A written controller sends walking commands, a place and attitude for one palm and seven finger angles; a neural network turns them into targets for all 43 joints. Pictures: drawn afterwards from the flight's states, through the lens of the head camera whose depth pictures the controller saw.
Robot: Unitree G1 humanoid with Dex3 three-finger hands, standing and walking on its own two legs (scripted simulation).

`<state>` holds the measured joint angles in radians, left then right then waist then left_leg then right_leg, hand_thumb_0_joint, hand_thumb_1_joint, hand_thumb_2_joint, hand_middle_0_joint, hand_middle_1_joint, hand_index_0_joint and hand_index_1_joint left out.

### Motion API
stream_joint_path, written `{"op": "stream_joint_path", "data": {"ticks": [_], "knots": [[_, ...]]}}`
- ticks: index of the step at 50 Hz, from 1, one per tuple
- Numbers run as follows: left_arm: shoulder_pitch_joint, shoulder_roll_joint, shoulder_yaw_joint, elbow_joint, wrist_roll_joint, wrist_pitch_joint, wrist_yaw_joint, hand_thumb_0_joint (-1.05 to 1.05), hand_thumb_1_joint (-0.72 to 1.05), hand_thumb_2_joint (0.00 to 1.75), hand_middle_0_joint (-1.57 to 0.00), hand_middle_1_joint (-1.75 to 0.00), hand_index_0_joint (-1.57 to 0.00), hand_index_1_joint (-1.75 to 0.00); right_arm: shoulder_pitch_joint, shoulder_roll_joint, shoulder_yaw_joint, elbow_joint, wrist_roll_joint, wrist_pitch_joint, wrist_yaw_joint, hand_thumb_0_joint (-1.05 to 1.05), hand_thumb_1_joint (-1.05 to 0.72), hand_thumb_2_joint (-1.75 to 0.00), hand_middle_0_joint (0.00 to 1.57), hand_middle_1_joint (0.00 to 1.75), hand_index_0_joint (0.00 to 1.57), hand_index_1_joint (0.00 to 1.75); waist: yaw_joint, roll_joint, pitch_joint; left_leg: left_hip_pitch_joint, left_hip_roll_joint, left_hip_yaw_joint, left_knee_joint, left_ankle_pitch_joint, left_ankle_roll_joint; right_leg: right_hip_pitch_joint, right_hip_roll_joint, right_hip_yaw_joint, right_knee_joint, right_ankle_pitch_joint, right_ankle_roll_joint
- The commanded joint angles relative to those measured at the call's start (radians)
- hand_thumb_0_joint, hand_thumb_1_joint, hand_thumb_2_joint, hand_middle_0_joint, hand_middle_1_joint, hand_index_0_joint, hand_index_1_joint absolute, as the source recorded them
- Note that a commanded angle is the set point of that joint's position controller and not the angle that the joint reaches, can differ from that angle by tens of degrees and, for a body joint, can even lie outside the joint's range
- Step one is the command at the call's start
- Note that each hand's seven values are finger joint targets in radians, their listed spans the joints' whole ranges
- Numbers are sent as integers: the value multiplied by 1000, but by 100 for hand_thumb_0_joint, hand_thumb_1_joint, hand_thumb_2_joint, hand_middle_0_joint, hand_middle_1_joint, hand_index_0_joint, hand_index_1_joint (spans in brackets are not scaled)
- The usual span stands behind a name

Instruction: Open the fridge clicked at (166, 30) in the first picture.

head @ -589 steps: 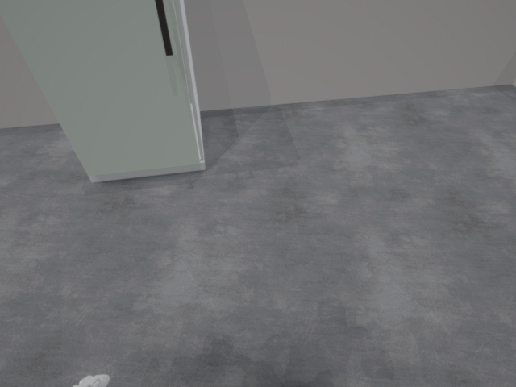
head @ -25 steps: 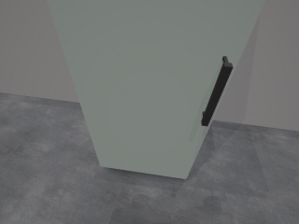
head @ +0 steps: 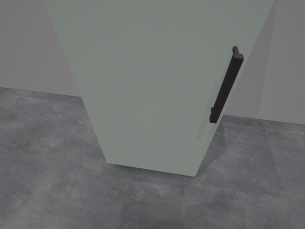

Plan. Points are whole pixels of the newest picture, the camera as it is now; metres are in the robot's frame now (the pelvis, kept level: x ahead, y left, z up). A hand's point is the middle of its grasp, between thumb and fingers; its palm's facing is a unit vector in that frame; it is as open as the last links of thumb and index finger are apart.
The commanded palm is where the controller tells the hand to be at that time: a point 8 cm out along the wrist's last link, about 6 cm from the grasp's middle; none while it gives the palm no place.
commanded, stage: come to a stop and stand still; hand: right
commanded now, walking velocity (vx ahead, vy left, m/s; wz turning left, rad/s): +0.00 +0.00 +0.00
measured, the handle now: (222, 89) +0.53 -0.17 +0.09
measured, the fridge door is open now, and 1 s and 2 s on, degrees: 0 0 0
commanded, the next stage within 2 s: look again from close up in 0.46 s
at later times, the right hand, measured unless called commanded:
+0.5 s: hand out of the picture +0.03 -0.21 -0.17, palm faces -0.01 +0.97 -0.23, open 7.3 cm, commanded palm none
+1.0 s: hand out of the picture +0.03 -0.21 -0.17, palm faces -0.04 +0.97 -0.23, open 7.3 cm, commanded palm none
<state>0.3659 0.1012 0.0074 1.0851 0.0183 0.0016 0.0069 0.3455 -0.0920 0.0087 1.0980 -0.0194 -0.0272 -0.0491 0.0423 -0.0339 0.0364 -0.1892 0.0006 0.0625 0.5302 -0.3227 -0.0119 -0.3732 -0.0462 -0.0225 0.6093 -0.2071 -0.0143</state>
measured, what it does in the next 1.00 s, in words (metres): stands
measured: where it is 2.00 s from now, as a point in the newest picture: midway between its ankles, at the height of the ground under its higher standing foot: outside the picture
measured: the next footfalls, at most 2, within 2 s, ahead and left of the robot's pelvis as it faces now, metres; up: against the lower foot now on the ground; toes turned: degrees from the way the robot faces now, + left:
none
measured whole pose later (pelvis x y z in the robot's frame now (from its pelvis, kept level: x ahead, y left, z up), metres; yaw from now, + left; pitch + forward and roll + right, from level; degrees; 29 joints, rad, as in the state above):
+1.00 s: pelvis +0.02 -0.01 +0.01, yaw +1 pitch -1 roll +0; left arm 0.21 0.21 -0.01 1.10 0.01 -0.01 0.00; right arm 0.28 -0.23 0.01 1.07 -0.02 -0.01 -0.03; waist 0.00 0.02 0.03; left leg -0.12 0.05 0.02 0.43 -0.30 -0.04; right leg -0.26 0.00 -0.07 0.45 -0.18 -0.03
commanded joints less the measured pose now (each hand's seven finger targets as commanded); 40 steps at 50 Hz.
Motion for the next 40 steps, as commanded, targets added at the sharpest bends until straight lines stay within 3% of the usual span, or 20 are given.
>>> {"op": "stream_joint_path", "data": {"ticks": [1,3,4,5,7,10,16,25,27,40], "knots": [[38,124,15,-71,0,-32,12,0,90,90,-20,-30,-20,-30,70,-99,-29,-61,-2,-1,-9,0,-90,-90,20,30,20,30,-37,-135,16,-64,42,-30,-36,-48,54,21,-98,159,-202,2,-51],[-4,137,18,-92,-2,-27,15,0,90,90,-20,-30,-20,-30,91,-98,-25,-59,-2,3,-5,0,-90,-90,20,30,20,30,-51,-39,55,-51,41,-35,-51,-25,49,-22,-91,172,-244,-123,-57],[-13,142,17,-86,-4,-25,15,0,90,90,-20,-30,-20,-30,81,-102,-23,-59,-3,4,-3,0,-90,-90,20,30,20,30,-48,28,81,-56,52,-44,-69,-17,50,-31,-76,160,-246,-153,-50],[-16,145,18,-86,-4,-24,13,0,90,90,-20,-30,-20,-30,75,-108,-23,-65,-3,5,-1,0,-90,-90,20,30,20,30,-45,55,91,-71,61,-54,-82,-29,50,-21,-65,150,-254,-172,-44],[-20,153,18,-82,-2,-29,11,0,90,90,-20,-30,-20,-30,67,-126,-25,-75,-4,2,-1,0,-90,-90,20,30,20,30,-43,20,55,-65,71,-54,-79,13,45,36,-63,136,-252,-91,-43],[-39,179,21,-86,-4,-31,10,0,90,90,-20,-30,-20,-30,62,-151,-26,-83,-3,3,1,0,-90,-90,20,30,20,30,-44,23,26,-52,75,-52,-85,31,37,76,-71,137,-267,-70,-45],[-78,213,19,-89,-6,-39,10,0,90,90,-20,-30,-20,-30,40,-199,-28,-90,-4,1,5,0,-90,-90,20,30,20,30,-44,20,-2,-25,93,-67,-113,106,32,132,-63,96,-226,90,-40],[-137,245,19,-83,-8,-33,7,0,90,90,-20,-30,-20,-30,11,-238,-25,-88,-3,5,11,0,-90,-90,20,30,20,30,-43,24,2,-37,106,-81,-146,90,28,158,-64,84,-236,58,-32],[-145,250,19,-81,-9,-34,6,0,90,90,-20,-30,-20,-30,7,-247,-25,-87,-4,1,11,0,-90,-90,20,30,20,30,-44,40,-4,-26,111,-84,-149,124,27,165,-62,76,-220,99,-32],[-162,262,17,-49,-10,-32,5,0,90,90,-20,-30,-20,-30,-11,-262,-23,-68,-1,3,15,0,-90,-90,20,30,20,30,-46,30,5,-25,114,-92,-175,86,30,168,-65,81,-250,56,-25]]}}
